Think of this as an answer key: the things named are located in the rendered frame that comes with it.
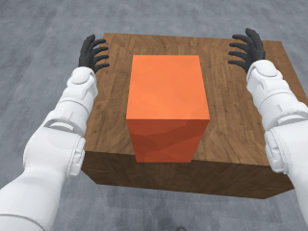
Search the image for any right robot forearm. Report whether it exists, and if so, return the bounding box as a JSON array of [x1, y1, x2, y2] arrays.
[[246, 60, 308, 132]]

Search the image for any carton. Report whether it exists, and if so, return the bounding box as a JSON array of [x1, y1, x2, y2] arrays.
[[126, 55, 210, 163]]

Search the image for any robot right hand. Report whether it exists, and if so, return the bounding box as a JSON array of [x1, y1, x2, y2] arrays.
[[228, 28, 266, 74]]

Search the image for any robot left hand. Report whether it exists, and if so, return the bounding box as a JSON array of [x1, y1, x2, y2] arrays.
[[78, 34, 109, 75]]

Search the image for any left robot upper arm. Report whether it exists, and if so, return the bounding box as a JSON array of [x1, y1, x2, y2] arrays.
[[0, 127, 86, 231]]

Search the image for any right robot upper arm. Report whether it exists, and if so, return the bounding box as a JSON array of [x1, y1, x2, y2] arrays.
[[264, 119, 308, 227]]

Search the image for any pedestal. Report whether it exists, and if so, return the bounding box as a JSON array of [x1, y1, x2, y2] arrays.
[[81, 33, 308, 199]]

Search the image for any left robot forearm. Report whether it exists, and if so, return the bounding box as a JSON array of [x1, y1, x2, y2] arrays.
[[23, 66, 98, 169]]

